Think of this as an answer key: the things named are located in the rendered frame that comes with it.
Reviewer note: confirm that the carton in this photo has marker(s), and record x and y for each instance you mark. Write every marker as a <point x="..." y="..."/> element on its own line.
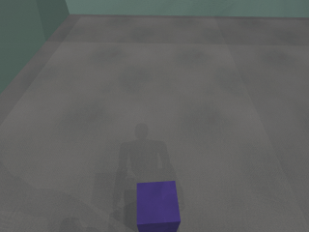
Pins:
<point x="157" y="207"/>

